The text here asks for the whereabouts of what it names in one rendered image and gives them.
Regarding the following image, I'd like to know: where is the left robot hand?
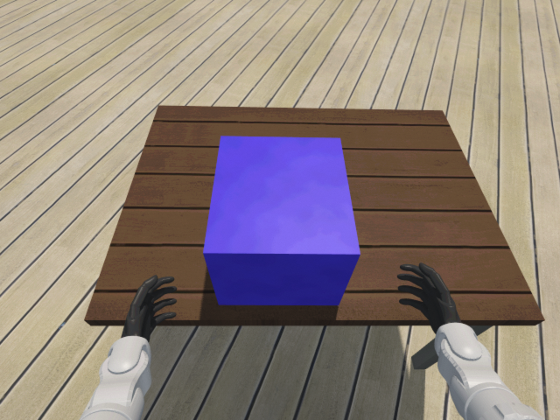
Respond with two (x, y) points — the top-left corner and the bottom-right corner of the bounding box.
(121, 275), (177, 342)

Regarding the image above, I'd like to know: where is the left robot forearm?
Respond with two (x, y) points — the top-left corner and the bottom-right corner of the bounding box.
(80, 336), (151, 420)

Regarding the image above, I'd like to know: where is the right robot hand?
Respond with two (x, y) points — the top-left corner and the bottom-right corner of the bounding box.
(397, 262), (462, 334)

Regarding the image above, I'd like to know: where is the carton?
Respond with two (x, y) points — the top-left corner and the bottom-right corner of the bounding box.
(203, 136), (361, 305)

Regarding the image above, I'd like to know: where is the right robot forearm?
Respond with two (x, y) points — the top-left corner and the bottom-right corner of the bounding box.
(434, 323), (544, 420)

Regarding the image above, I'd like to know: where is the table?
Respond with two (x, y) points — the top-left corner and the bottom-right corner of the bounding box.
(84, 105), (545, 369)

